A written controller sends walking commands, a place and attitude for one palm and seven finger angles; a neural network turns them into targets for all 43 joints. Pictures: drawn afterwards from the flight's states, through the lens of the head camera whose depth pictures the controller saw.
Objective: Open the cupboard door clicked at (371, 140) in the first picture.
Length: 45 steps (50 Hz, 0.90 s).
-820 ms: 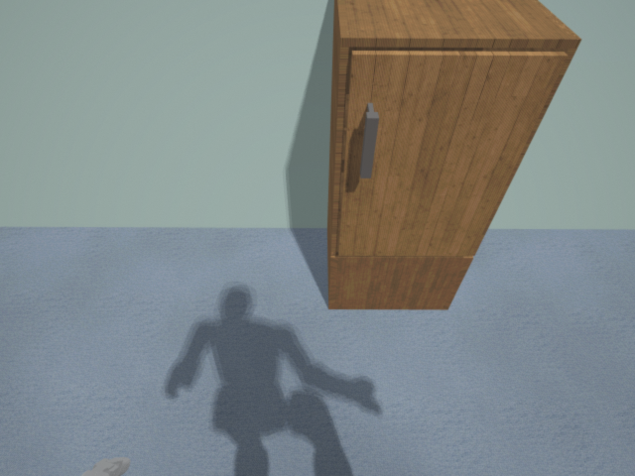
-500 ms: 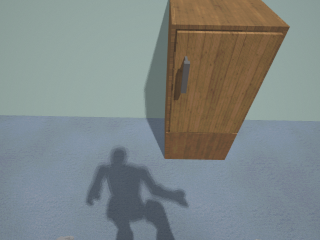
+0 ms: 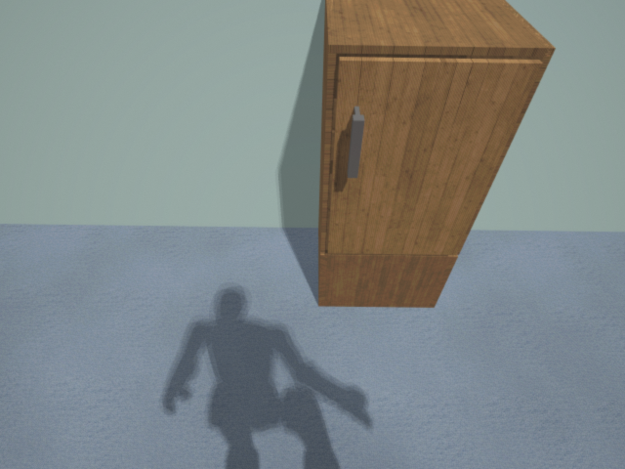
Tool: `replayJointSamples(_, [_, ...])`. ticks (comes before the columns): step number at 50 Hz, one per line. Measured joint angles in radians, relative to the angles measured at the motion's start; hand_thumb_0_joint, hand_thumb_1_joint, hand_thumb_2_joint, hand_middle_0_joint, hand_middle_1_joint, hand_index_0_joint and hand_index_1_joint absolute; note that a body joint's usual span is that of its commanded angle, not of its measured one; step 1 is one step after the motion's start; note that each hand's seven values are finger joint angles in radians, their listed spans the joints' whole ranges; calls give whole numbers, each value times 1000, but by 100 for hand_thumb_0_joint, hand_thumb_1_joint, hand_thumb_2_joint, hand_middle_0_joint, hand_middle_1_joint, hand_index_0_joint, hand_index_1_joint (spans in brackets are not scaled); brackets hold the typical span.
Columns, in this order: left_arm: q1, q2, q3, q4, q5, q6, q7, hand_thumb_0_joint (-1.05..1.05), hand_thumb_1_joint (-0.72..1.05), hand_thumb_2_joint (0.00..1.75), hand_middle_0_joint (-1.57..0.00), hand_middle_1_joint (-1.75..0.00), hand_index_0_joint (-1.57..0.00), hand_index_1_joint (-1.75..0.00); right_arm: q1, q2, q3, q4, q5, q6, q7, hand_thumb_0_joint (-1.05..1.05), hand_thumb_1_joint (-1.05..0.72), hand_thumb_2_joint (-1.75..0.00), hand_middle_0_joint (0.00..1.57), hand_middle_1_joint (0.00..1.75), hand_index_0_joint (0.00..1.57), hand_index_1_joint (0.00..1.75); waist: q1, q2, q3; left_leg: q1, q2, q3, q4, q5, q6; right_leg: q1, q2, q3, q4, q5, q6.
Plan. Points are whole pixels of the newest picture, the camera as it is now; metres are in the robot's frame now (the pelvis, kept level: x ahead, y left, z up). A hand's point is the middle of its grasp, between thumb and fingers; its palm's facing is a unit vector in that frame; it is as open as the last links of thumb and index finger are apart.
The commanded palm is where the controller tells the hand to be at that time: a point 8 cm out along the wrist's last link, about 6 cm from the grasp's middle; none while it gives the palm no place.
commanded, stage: look at it before walking up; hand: left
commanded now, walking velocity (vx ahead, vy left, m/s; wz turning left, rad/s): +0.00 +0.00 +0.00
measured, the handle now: (354, 142) +0.77 -0.05 -0.01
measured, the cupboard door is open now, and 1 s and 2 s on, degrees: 0 0 0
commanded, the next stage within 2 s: walk to a spot facing it in 0.62 s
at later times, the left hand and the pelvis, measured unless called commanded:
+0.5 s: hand out of the picture +0.07 +0.24 -0.16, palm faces -0.03 -0.95 -0.32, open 7.4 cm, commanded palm none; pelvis +0.00 +0.00 +0.00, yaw +0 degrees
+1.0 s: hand out of the picture +0.06 +0.22 -0.17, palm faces -0.09 -0.95 -0.29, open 7.4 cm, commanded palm none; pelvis -0.01 -0.01 -0.01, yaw -7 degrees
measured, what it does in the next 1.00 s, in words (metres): stands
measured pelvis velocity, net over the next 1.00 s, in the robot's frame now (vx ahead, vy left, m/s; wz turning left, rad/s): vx -0.01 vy -0.01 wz -0.12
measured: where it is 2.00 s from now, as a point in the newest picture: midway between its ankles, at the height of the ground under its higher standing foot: outside the picture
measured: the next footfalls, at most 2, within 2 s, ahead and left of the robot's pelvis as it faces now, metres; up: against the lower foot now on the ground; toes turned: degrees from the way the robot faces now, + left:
left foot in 1.58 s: +0.01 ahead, +0.11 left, +0.00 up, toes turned +2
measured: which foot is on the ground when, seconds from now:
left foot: down 0.00-1.00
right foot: down 0.00-1.00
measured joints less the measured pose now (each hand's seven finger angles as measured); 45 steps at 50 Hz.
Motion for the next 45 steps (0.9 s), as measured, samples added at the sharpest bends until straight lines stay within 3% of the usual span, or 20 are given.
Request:
replayJointSamples(38, [2,-3,1,10,2,-2,-1,0,91,90,-21,-30,-20,-30,-13,7,3,5,1,-6,-1,0,-90,-89,20,30,20,30,5,-4,3,7,-1,2,-26,11,2,8,-1,2,-28,13,3])
replayJointSamples(45, [27,-23,21,-29,3,31,7,0,91,90,-20,-29,-20,-30,-22,36,-13,-48,-1,8,-18,0,-91,-90,20,30,20,30,21,-7,11,-28,15,54,44,-30,-3,-58,17,53,60,-15,1])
